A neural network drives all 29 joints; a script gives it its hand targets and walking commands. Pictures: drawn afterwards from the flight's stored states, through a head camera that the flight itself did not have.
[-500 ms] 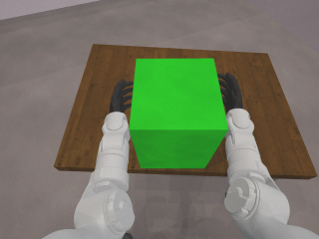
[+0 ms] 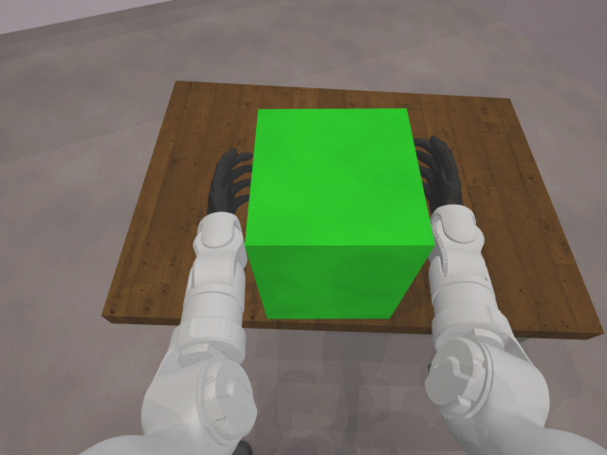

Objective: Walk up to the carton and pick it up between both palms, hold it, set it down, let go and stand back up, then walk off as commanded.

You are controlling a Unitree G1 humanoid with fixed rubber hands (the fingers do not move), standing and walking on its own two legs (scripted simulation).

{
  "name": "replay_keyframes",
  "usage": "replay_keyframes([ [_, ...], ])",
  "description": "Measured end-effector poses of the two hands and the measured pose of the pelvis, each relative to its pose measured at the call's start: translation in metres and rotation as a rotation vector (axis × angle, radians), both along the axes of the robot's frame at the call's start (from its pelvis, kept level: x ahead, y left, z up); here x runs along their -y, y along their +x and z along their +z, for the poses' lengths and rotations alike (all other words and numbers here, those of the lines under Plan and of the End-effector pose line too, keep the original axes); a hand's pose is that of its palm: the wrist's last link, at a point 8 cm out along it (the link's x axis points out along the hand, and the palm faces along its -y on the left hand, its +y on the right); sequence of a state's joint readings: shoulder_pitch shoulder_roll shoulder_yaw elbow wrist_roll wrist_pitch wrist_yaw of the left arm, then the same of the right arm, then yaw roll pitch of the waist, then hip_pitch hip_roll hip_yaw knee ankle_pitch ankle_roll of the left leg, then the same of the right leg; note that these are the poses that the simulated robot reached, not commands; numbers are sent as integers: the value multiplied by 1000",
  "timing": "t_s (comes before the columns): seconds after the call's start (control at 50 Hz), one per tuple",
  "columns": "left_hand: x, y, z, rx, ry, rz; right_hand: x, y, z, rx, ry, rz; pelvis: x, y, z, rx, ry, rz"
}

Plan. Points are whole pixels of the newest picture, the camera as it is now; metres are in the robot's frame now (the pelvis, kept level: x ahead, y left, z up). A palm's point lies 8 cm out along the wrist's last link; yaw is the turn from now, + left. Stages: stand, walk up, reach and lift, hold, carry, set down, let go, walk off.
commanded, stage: set down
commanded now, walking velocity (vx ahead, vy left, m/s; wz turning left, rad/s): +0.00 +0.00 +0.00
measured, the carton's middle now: (330, 224) +0.43 -0.01 +0.00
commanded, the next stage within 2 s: none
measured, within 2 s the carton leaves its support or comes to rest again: rests again in 0.66 s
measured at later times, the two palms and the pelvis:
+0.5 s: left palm (224, 210) +0.41 +0.13 +0.04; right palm (443, 198) +0.43 -0.16 +0.07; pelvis +0.00 +0.00 +0.00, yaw +0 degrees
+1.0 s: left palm (214, 190) +0.45 +0.15 +0.04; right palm (428, 202) +0.44 -0.14 +0.05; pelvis +0.00 -0.01 -0.01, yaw -2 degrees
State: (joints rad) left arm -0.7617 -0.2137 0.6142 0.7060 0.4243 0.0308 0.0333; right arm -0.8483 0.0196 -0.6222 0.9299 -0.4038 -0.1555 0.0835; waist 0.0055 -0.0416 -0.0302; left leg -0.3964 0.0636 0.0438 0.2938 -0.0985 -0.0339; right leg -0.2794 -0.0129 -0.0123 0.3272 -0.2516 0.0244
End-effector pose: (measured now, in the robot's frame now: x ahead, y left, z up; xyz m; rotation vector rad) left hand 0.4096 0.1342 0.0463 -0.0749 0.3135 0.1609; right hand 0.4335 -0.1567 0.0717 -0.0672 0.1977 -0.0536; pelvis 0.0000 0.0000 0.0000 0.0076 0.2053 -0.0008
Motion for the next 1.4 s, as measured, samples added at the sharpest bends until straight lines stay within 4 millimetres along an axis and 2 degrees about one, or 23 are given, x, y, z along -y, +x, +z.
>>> replay_keyframes([
  [0.52, -1, 1, -3, 24, -1, -1, 0, -1, 1, -3, -24, -1, 0, -3, 0, 2, 1, -7],
  [0.6, -6, 4, -4, 15, 25, 11, -5, -2, -1, -12, -37, 4, 0, -3, 0, -1, 2, -16],
  [0.72, -18, 12, -8, -3, 111, 25, -16, -5, -19, -72, 13, 31, 3, -2, -1, -55, 1, -23],
  [0.94, -20, 32, -11, -24, 89, -11, -12, 4, -24, -116, -18, 67, 9, -4, -6, -152, -5, -35],
  [1.06, -21, 41, 2, 12, 95, -19, -9, 11, -14, -80, -8, 61, 11, -4, -8, -181, -6, -39],
  [1.14, -22, 46, 15, 41, 110, -25, 0, 14, -6, -73, -22, 57, 12, -6, -8, -180, -6, -40],
  [1.26, -28, 45, 23, 30, 137, -23, 14, 16, 3, -76, -22, 42, 13, -9, -8, -176, -8, -42],
  [1.4, -39, 44, 45, 54, 132, -1, 24, 19, 29, -32, -44, 41, 12, -11, -8, -174, -8, -42],
])
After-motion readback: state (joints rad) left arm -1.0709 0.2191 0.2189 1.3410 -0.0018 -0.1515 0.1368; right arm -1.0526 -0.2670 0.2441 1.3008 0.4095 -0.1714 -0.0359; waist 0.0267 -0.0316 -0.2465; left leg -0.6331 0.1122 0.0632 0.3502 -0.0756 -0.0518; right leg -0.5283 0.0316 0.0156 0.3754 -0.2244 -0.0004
